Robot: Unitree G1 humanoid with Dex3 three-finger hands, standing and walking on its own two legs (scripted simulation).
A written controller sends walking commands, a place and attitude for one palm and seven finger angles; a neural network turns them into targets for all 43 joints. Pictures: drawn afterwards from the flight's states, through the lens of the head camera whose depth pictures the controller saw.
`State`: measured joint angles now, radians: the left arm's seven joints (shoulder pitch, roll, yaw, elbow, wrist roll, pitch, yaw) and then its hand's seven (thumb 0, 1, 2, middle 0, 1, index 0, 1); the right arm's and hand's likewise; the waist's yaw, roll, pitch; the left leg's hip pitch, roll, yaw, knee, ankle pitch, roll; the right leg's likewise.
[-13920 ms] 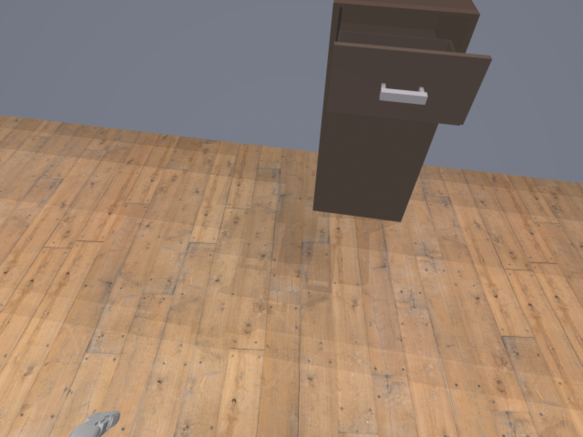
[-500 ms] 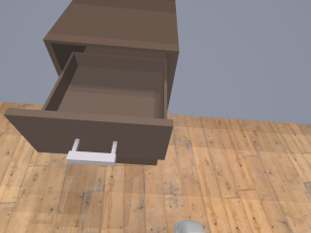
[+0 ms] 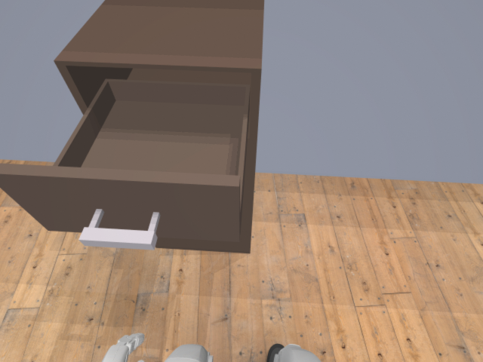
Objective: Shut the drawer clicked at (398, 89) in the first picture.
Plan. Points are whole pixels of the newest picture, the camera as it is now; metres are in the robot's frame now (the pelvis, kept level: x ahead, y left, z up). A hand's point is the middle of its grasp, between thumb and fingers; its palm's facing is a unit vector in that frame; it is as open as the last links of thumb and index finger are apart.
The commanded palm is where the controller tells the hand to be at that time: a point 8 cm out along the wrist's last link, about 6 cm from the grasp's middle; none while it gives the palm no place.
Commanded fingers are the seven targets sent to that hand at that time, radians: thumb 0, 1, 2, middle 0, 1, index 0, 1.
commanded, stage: come to a stop and stand still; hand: left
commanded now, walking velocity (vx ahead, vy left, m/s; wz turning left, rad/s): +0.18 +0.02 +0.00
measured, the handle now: (123, 227) +0.30 +0.21 +0.05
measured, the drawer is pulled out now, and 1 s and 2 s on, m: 0.29 0.29 0.29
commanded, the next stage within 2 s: look again from close up in 0.42 s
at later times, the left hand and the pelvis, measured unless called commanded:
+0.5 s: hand out of the picture -0.03 +0.19 -0.16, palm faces -0.03 -0.99 -0.17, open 7.4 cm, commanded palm none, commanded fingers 0.00 0.90 0.90 -0.20 -0.30 -0.20 -0.30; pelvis -0.04 +0.02 +0.02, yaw -1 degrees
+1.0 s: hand out of the picture +0.00 +0.16 -0.15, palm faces -0.01 -0.97 -0.24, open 7.3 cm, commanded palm none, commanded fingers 0.00 0.90 0.90 -0.20 -0.30 -0.20 -0.30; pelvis -0.04 -0.02 +0.01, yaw -1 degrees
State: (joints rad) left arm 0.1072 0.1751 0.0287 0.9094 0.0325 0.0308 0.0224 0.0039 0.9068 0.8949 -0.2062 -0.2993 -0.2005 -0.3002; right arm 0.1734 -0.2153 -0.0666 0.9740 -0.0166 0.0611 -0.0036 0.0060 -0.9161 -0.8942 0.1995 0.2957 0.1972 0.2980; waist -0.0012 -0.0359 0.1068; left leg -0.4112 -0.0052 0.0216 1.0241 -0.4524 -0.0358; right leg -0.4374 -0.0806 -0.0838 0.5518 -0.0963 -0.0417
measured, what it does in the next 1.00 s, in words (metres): steps on the spot: left foot, then right foot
